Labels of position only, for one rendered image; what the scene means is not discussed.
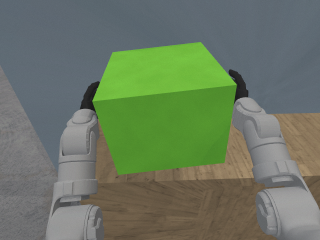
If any left robot forearm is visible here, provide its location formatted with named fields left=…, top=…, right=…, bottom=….
left=45, top=109, right=100, bottom=240

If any left robot hand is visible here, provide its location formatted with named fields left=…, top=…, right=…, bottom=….
left=80, top=81, right=100, bottom=119

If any right robot upper arm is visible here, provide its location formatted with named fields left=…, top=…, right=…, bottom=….
left=255, top=186, right=320, bottom=240

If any pedestal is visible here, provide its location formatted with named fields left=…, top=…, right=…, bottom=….
left=79, top=113, right=320, bottom=240

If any right robot hand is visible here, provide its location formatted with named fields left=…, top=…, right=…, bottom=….
left=228, top=69, right=249, bottom=104

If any right robot forearm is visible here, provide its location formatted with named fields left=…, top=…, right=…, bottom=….
left=232, top=97, right=320, bottom=215

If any left robot upper arm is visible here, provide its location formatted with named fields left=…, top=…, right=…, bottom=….
left=47, top=204, right=105, bottom=240

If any carton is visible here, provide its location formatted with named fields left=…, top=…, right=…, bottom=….
left=92, top=42, right=237, bottom=175

